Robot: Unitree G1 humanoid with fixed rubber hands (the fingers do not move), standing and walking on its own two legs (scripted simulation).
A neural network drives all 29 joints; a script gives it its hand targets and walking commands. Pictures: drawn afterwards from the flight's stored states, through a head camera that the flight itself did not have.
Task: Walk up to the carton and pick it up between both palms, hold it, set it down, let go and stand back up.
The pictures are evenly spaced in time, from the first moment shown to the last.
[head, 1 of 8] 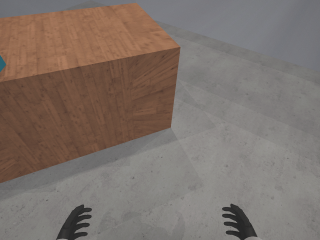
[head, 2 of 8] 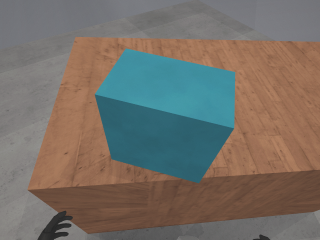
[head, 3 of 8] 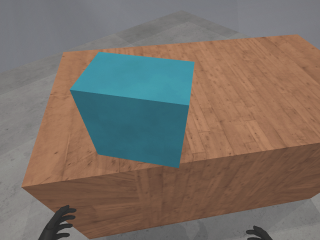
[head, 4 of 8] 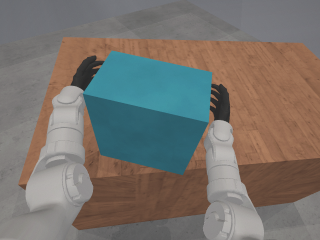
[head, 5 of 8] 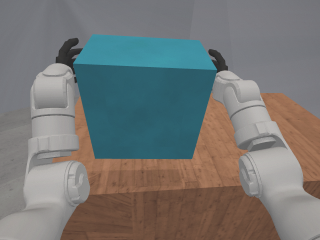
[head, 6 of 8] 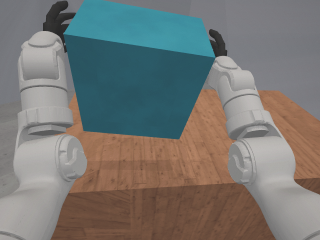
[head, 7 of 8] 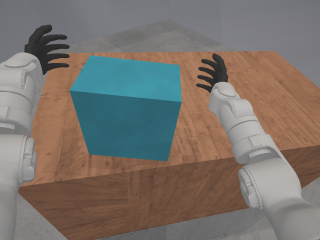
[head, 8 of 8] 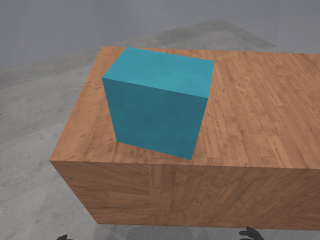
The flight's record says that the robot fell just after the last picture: no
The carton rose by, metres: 0.23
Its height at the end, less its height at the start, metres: +0.00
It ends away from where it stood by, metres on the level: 0.03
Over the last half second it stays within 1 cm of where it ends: yes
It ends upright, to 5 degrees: yes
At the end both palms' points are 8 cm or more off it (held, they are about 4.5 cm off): yes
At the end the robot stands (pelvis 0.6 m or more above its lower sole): yes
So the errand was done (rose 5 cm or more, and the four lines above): yes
